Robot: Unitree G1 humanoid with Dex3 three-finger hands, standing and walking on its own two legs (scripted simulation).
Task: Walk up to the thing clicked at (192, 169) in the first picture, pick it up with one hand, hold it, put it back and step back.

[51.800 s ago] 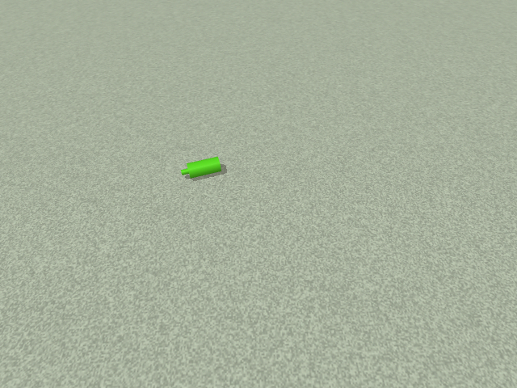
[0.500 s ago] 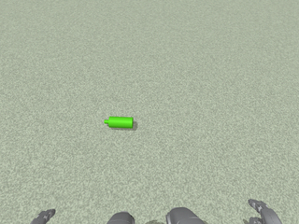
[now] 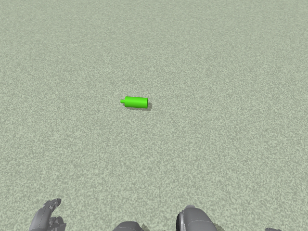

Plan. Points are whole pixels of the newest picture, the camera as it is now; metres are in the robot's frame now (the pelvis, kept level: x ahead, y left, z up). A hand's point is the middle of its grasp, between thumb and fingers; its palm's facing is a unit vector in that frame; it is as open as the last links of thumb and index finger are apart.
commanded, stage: step back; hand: left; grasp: from above
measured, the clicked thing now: (134, 102) +1.01 +0.19 -0.71
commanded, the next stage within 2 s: stand in 1.40 s
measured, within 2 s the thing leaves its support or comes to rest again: neither
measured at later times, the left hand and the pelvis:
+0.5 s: hand out of the picture -0.09 +0.26 -0.12, palm faces -0.01 -0.90 -0.43, open 7.4 cm; pelvis -0.15 -0.02 +0.01, yaw -1 degrees
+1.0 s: hand out of the picture -0.06 +0.24 -0.12, palm faces +0.02 -0.92 -0.38, open 7.3 cm; pelvis -0.12 -0.03 +0.02, yaw +0 degrees
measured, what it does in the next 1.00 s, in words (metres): walks backwards: right foot, then left foot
